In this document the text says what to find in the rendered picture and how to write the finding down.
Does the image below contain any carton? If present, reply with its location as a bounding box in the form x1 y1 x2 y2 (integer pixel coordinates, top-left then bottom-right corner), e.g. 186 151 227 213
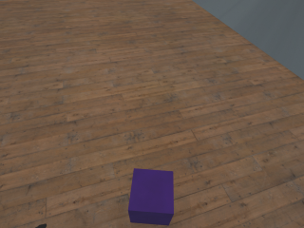
128 168 174 226

